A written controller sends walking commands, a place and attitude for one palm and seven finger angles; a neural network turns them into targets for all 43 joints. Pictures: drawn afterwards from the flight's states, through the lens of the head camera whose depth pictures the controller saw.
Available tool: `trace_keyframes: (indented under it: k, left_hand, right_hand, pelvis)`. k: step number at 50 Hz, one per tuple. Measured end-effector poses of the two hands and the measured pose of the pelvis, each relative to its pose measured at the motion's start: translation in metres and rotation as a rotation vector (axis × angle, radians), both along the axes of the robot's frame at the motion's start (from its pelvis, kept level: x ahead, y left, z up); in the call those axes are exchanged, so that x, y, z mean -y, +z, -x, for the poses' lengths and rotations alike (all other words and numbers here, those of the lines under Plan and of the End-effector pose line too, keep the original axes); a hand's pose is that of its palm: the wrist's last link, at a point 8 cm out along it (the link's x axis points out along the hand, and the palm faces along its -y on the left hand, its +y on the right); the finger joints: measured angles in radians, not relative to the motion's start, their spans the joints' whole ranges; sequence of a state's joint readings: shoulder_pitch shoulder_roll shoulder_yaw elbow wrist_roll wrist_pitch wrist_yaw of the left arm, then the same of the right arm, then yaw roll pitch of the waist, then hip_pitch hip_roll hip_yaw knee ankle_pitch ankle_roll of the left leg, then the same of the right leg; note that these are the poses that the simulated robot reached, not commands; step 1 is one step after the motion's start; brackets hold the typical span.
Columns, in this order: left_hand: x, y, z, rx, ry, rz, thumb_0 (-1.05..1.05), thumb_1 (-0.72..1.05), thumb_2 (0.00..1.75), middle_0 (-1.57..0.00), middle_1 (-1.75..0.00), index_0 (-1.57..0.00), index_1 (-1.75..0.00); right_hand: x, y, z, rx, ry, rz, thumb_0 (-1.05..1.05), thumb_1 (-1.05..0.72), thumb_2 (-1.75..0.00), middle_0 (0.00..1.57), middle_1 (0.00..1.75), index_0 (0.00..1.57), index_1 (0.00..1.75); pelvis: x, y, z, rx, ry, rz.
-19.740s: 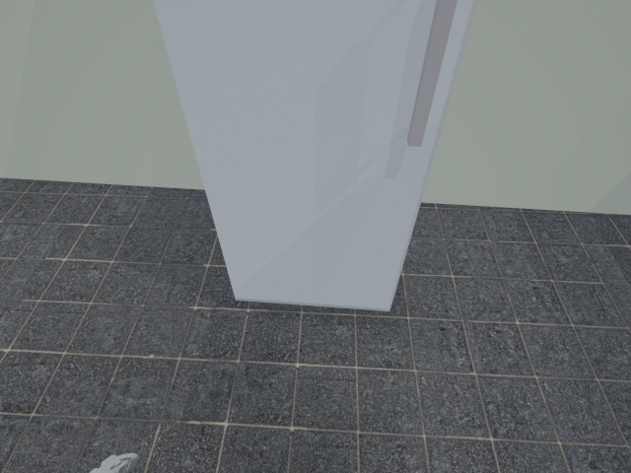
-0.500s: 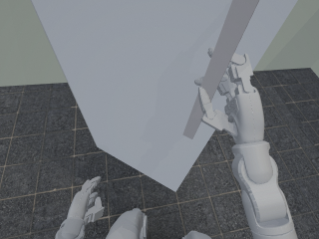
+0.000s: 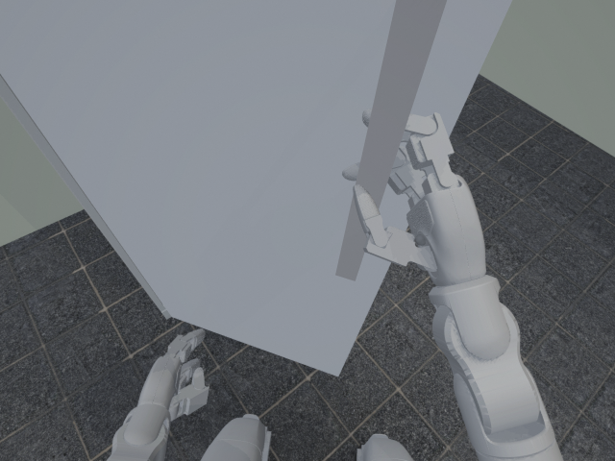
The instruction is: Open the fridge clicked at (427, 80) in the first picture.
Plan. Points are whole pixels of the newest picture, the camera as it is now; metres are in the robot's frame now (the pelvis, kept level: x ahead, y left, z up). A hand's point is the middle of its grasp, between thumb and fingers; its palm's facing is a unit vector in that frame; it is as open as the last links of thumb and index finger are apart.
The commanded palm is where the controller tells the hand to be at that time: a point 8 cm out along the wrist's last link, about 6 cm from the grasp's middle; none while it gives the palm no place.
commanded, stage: walk backward, drawing the door open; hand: right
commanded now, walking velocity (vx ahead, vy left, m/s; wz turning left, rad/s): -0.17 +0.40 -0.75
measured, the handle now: (376, 167) +0.36 -0.02 +0.21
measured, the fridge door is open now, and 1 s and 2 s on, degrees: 56 83 76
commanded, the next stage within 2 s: stop walking and hold the door back in 0.48 s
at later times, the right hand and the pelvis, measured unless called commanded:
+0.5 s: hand (228, 384) +0.16 +0.08 +0.20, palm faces +0.22 +0.96 -0.17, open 8.1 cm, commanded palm +0.12 +0.04 +0.21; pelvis -0.07 +0.23 +0.00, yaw -24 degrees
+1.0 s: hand out of the picture +0.11 +0.13 +0.21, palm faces +0.44 +0.87 -0.23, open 7.8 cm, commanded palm +0.10 +0.07 +0.19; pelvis -0.15 +0.38 +0.02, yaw -39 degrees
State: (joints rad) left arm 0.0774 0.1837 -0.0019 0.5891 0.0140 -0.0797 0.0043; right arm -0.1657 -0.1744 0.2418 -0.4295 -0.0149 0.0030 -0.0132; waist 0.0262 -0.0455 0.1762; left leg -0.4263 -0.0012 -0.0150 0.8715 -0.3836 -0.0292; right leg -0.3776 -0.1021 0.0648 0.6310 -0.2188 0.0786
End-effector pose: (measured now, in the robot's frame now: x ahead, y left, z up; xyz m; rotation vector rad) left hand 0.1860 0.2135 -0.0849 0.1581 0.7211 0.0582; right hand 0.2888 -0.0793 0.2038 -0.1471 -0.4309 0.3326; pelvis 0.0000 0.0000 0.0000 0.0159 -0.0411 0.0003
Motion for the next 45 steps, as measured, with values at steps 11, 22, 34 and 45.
trace_keyframes:
  k: [11, 22, 34, 45]
  left_hand:
    - [-0.059, 0.011, 0.001, 0.027, -0.130, -0.017, 0.01, 0.90, 0.90, -0.20, -0.30, -0.20, -0.30]
    - [-0.116, -0.007, -0.002, -0.015, -0.394, 0.024, 0.01, 0.90, 0.90, -0.20, -0.30, -0.20, -0.30]
    - [-0.181, 0.023, -0.011, 0.036, -0.538, -0.068, 0.01, 0.90, 0.90, -0.20, -0.30, -0.20, -0.30]
    - [-0.209, 0.036, 0.038, 0.045, -0.646, -0.060, 0.01, 0.90, 0.90, -0.20, -0.30, -0.20, -0.30]
  right_hand:
    - [-0.040, 0.001, 0.077, -0.027, -0.184, -0.041, -0.09, -0.59, -0.91, 0.35, 1.23, 0.06, 1.06]
    - [-0.092, -0.003, 0.144, 0.008, -0.446, -0.031, -0.13, -0.58, -0.94, 0.37, 1.24, 0.05, 1.04]
    - [-0.155, 0.000, 0.211, -0.023, -0.626, -0.064, -0.13, -0.52, -0.95, 0.38, 1.31, 0.13, 1.09]
    - [-0.176, 0.007, 0.229, -0.088, -0.733, -0.021, -0.14, -0.51, -0.93, 0.38, 1.30, 0.15, 1.12]
  pelvis:
    - [-0.089, 0.005, 0.039, -0.015, -0.215, 0.048]
    - [-0.206, -0.004, 0.062, -0.015, -0.371, 0.017]
    - [-0.300, 0.011, 0.080, -0.031, -0.591, 0.033]
    - [-0.357, 0.015, 0.136, 0.016, -0.650, 0.003]
